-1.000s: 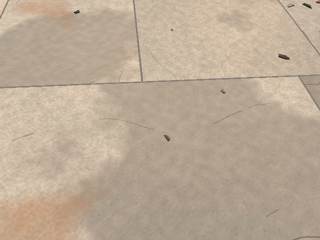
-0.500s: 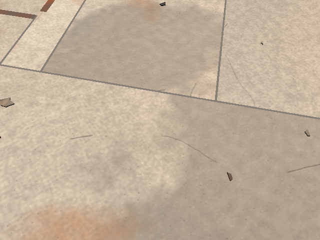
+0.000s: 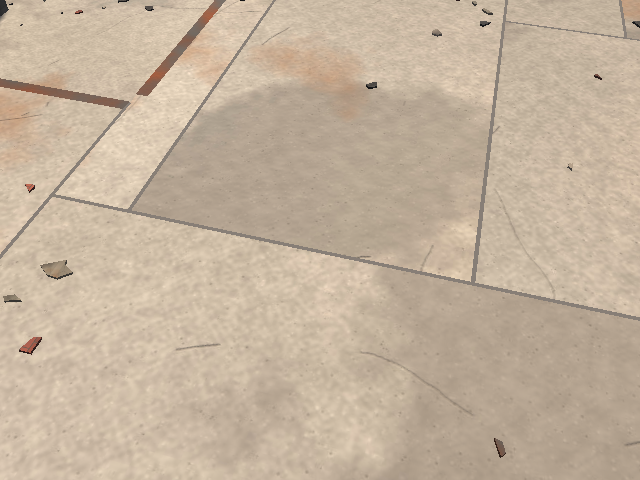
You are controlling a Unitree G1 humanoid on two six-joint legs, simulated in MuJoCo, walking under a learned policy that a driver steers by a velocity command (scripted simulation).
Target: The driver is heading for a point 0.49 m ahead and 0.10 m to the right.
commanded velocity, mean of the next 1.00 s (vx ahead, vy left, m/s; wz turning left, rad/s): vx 0.22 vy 0.00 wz -0.24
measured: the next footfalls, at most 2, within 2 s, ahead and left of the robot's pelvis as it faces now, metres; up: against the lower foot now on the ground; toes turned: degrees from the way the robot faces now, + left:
right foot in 0.44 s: +0.20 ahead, -0.13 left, +0.00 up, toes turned -11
left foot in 0.90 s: +0.48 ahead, -0.06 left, +0.00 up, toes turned -17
